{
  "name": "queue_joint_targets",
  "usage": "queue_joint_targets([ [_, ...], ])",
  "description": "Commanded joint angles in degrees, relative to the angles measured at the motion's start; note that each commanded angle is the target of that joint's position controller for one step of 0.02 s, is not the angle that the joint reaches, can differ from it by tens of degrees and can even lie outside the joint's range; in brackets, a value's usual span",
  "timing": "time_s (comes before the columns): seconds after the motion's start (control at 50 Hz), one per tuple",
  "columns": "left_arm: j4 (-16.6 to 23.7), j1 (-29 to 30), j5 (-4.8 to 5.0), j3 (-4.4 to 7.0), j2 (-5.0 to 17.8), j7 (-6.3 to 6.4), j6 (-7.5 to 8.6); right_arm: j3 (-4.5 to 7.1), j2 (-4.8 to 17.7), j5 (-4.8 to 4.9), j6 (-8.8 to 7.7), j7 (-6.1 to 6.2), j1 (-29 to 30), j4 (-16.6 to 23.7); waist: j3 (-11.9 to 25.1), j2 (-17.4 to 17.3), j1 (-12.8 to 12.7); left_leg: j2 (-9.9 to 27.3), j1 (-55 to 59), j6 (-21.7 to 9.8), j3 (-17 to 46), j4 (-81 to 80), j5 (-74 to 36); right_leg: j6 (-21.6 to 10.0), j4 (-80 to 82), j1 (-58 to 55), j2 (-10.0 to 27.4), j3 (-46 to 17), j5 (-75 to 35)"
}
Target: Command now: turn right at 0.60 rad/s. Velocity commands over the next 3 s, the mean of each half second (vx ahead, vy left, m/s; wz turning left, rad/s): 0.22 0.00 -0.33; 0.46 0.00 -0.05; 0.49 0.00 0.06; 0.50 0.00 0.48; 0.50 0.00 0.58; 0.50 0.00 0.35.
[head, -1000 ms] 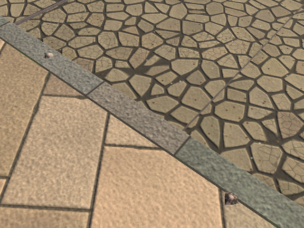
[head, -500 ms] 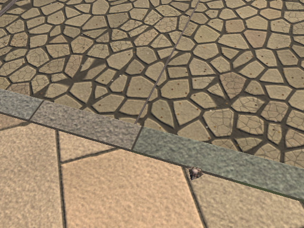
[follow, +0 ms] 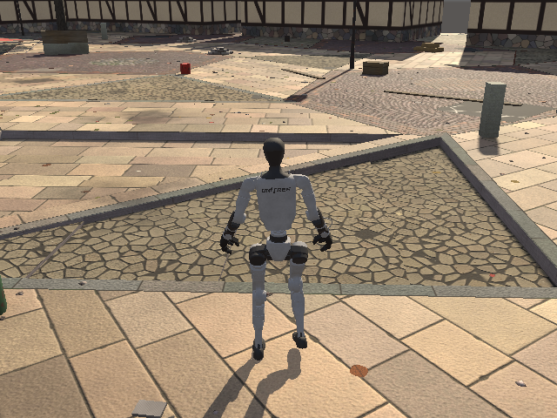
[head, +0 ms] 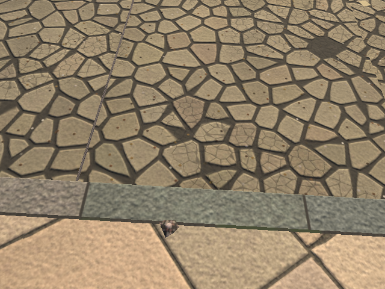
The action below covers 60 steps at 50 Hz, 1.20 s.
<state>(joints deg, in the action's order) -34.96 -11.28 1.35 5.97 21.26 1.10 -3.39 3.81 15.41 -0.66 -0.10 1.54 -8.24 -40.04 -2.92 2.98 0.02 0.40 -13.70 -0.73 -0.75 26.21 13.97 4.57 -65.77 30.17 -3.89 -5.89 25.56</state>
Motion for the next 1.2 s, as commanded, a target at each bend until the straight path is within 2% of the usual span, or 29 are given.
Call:
queue_joint_targets([
  [0.02, 5.34, 2.95, 0.38, 0.55, 2.54, -0.17, 0.55, 2.19, 9.15, -0.20, 0.10, 0.99, 0.63, 3.83, 4.73, -12.16, 1.69, 13.90, 11.12, -12.09, 8.56, -7.42, -23.60, 1.88, 2.37, 6.75, 3.22, 2.44, -1.96],
  [0.08, 6.45, 4.41, -0.25, -0.28, 1.35, -0.79, 0.64, 2.98, 11.33, 0.08, 0.71, 0.71, 0.25, 3.65, 6.45, -12.84, 2.67, 15.67, 12.20, -12.51, 6.28, -7.07, -24.54, 1.70, 11.60, 2.05, 5.46, 4.54, -1.35],
  [0.16, 6.19, 3.22, -0.09, -0.85, 1.08, -1.58, 0.88, 3.32, 13.12, 1.89, 0.35, -0.80, -1.50, 2.51, 5.83, -13.70, 3.05, 15.85, 5.39, -11.96, 6.55, -11.07, 1.18, -1.75, 24.41, -8.42, 4.40, 8.36, -0.87],
  [0.22, 1.83, -5.48, -0.09, -0.56, 0.93, -1.88, 1.85, 2.04, 10.57, 2.86, -0.66, -1.97, -0.82, 1.32, 5.20, -10.28, -1.86, 13.76, -3.65, -8.55, 3.73, -6.00, 8.39, -6.17, 40.87, -25.59, 1.93, 10.61, -9.70],
  [0.24, 0.19, -10.46, 0.05, -0.21, 1.77, -1.55, 2.20, 0.56, 6.59, 1.86, -1.31, -2.51, -1.21, 0.86, 7.21, -5.80, -3.91, 10.89, -9.35, -5.20, 0.08, 1.78, 10.77, -7.29, 42.78, -34.99, 4.64, 5.67, -9.43],
  [0.26, 0.10, -15.31, -0.80, 0.78, 7.71, -0.71, 2.73, -1.44, 1.06, -0.54, -2.16, -3.32, 1.30, 3.73, 9.41, 10.91, -4.70, 4.42, -23.24, 0.84, -6.82, 23.58, 20.13, -12.65, 46.98, -43.37, 20.07, -16.64, -9.92],
  [0.28, 0.96, -14.82, -1.32, 1.48, 11.06, -1.43, 4.25, 0.31, 6.70, 1.35, -2.88, -2.93, 4.76, 5.76, 5.86, 11.00, -6.08, 1.32, -32.62, 1.43, -0.83, 33.55, 22.67, -22.12, 52.61, -36.50, 27.06, -31.05, -2.35],
  [0.3, 1.04, -12.37, -1.15, 0.49, 7.45, -1.78, 5.60, 1.50, 10.28, 2.70, -3.24, -2.86, 5.40, 5.54, 1.35, 6.98, -5.39, 4.09, -35.00, 0.65, 2.08, 37.38, 17.87, -22.15, 54.36, -34.17, 25.32, -27.82, 3.52],
  [0.32, 0.62, -10.62, -1.01, -0.41, 4.77, -1.81, 6.51, 1.75, 10.63, 2.92, -3.53, -3.05, 4.37, 4.62, -1.60, 6.89, -4.20, 5.36, -35.64, -0.26, 2.79, 37.09, 11.57, -20.15, 55.27, -32.44, 22.26, -22.95, 6.03],
  [0.36, 0.63, -7.89, -0.90, -1.14, 3.39, -1.49, 6.93, 1.88, 9.97, 1.64, -4.07, -3.08, 2.74, 2.96, -3.04, 5.59, -2.58, 6.37, -34.43, -0.01, 2.83, 34.44, 2.51, -17.50, 56.96, -30.98, 18.57, -16.09, -1.65],
  [0.42, -0.06, -8.82, -1.41, -1.36, 2.70, -0.92, 7.44, 1.30, 7.61, 1.37, -4.53, -3.50, 2.21, 1.76, -1.07, 3.03, -2.05, 5.77, -32.56, 1.50, 1.64, 30.80, -6.40, -16.75, 57.98, -31.34, 16.49, -9.27, -15.74],
  [0.44, -0.57, -9.59, -7.33, -4.08, -3.71, -2.64, 10.14, -0.88, 2.74, -5.24, -4.76, -4.63, -0.05, 1.20, 2.88, 5.79, -0.52, 2.97, -29.35, 0.48, 2.03, 34.06, -8.33, -17.11, 59.25, -27.92, 15.91, -7.43, -10.41],
  [0.48, -1.22, -9.27, -6.98, -3.71, -1.82, -3.97, 11.45, -0.51, 4.91, -4.47, -4.64, -5.13, 1.37, 1.59, -0.16, 3.38, -0.74, 2.92, -32.41, 0.40, 2.21, 30.23, -11.52, -17.68, 60.09, -26.61, 15.72, -5.42, -11.45],
  [0.54, -4.23, -13.09, -6.29, -3.46, 0.93, -5.22, 10.75, -1.96, 3.69, -2.87, -4.35, -5.32, 5.54, 3.34, -0.44, 1.73, -2.73, 3.17, -33.91, 1.51, 2.34, 19.51, -16.52, -19.16, 58.87, -30.83, 17.14, -3.51, -19.30],
  [0.68, -9.45, -16.01, -6.24, -3.86, 2.42, -5.93, 9.09, -3.22, 4.51, -2.68, -3.75, -5.35, 12.80, 7.74, -2.29, 3.74, -3.05, -0.77, -24.03, -3.77, -2.14, 7.42, -13.11, -17.59, 57.61, -33.07, 19.46, -1.30, -31.75],
  [0.72, -9.81, -13.59, -6.09, -3.31, 5.03, -5.73, 9.39, -2.40, 6.91, -1.68, -4.04, -4.72, 9.10, 7.64, 0.74, 3.65, 1.43, -4.50, -11.05, -6.03, -6.11, 5.01, -15.07, -14.84, 51.08, -31.13, 17.39, 2.38, -51.59],
  [0.74, -10.16, -14.65, -7.04, -3.35, 4.85, -5.93, 9.65, -1.47, 9.42, -0.85, -4.53, -4.31, 1.55, 5.38, 6.01, 1.74, 4.08, -5.81, 2.57, -7.41, -6.30, 6.80, -16.55, -11.43, 40.51, -27.15, 13.43, 6.20, -59.70],
  [0.76, -10.07, -22.19, -8.68, -5.33, -1.70, -5.43, 10.02, -1.32, 10.59, -1.53, -4.59, -3.94, -10.50, 1.60, 20.07, -4.91, 4.49, 1.51, 30.09, -13.75, 0.93, 14.45, -23.68, -7.66, 23.02, -13.37, 8.46, 7.11, -48.69],
  [0.78, -9.52, -29.62, -10.19, -7.60, -6.50, -6.50, 10.99, -0.90, 10.51, -1.55, -4.14, -3.26, -26.24, -1.30, 34.84, -14.58, 7.92, 17.78, 56.07, -27.19, 28.58, 6.27, -12.37, -4.73, 2.74, 6.12, -1.84, 4.93, -10.33],
  [0.8, -7.39, -13.51, -5.95, -5.35, -2.09, -7.53, 10.64, -1.70, 7.79, -3.34, -4.80, -3.25, -36.94, -6.39, 22.86, -12.12, 15.01, 17.52, 46.69, -21.39, 38.48, -4.59, -2.22, -6.22, -15.72, 16.76, -4.21, -0.53, 5.13],
  [0.82, -5.07, -7.22, -4.12, -4.43, -2.24, -6.65, 11.19, -0.68, 10.61, -2.68, -6.58, -3.49, -30.14, -7.26, 7.45, -10.57, 10.86, 17.80, 30.00, -16.06, 32.77, -7.43, 8.74, -8.72, -19.73, 22.84, 1.77, -2.63, -0.07],
  [0.84, -5.62, -5.42, -5.33, -4.44, -1.29, -4.98, 11.36, -1.46, 7.67, -1.89, -6.96, -3.61, -21.05, -5.86, 2.81, -6.53, 7.40, 17.27, 14.05, -16.08, 28.58, -9.69, 8.26, -9.81, -16.82, 18.59, 6.54, -2.51, -4.77],
  [0.86, -5.47, -6.06, -7.36, -5.08, -2.52, -3.87, 10.96, -3.34, 2.73, -1.35, -7.01, -3.63, -16.40, -5.26, 5.82, -5.10, 3.39, 16.43, 6.50, -16.42, 24.37, -11.37, 1.61, -10.50, -12.97, 11.47, 8.80, -2.67, -7.21],
  [0.88, -5.13, -5.33, -7.97, -5.98, -4.38, -3.66, 10.12, -4.13, -0.20, -1.35, -7.21, -3.44, -11.86, -4.52, 5.58, -4.30, 0.86, 15.72, 0.73, -16.42, 20.97, -13.83, -3.76, -10.19, -11.24, 7.48, 10.21, -1.85, -7.40],
  [0.92, -5.27, -5.76, -7.30, -6.50, -5.95, -3.58, 8.42, -3.93, -0.38, -1.06, -7.88, -3.06, -5.40, -3.09, 4.42, -4.46, -2.70, 13.87, -5.28, -15.83, 16.97, -18.51, -1.52, -9.08, -5.22, 6.04, 11.41, -0.43, -3.69],
  [1.0, -4.94, -0.45, -6.29, -6.68, -4.73, -4.60, 8.12, -2.71, 3.24, -3.83, -8.51, -3.51, -7.18, -3.06, 3.95, -2.96, -0.12, 10.22, -4.74, -15.93, 8.21, -19.43, -13.63, -6.81, 11.76, 8.34, 11.83, 3.04, -22.18],
  [1.06, -3.74, 5.63, -5.57, -6.68, -4.69, -5.32, 7.10, -2.32, 5.09, -2.96, -8.01, -5.21, -12.63, -5.09, 2.74, -4.83, 2.19, 8.20, -4.12, -14.66, 3.76, -17.47, -20.91, -5.96, 22.87, 3.36, 8.96, 6.35, -29.70],
  [1.12, -2.24, 10.36, -5.68, -5.97, -2.76, -4.93, 6.94, -1.99, 5.79, -2.83, -7.38, -6.50, -18.00, -7.72, 1.18, -5.86, 3.76, 10.97, 6.45, -14.33, 5.89, -15.04, -21.71, -6.75, 29.58, 7.08, 7.68, 5.29, -30.15],
  [1.2, -0.88, 15.23, -5.12, -5.21, -1.72, -3.95, 7.70, -1.47, 6.47, -3.45, -6.01, -5.98, -19.88, -9.62, 1.34, -6.63, 4.27, 13.21, 17.49, -11.54, 5.97, -11.44, -26.57, -9.35, 34.97, 5.50, 5.02, 7.75, -24.25],
])
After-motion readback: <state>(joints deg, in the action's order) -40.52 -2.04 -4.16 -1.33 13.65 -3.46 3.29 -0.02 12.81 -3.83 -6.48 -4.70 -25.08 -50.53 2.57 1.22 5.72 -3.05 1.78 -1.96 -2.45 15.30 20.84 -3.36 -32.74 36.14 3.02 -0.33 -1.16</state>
